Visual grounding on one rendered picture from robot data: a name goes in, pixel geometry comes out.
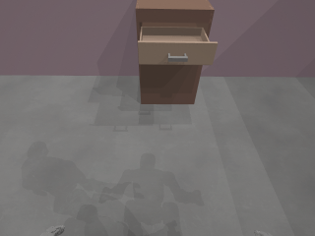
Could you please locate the robot left hand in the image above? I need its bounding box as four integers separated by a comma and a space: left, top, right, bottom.
40, 225, 65, 236

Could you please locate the drawer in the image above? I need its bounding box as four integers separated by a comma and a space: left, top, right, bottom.
138, 27, 218, 65

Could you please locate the cabinet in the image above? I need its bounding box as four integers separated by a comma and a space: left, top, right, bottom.
135, 0, 215, 104

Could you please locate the handle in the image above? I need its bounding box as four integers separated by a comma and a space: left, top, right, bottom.
167, 53, 188, 62

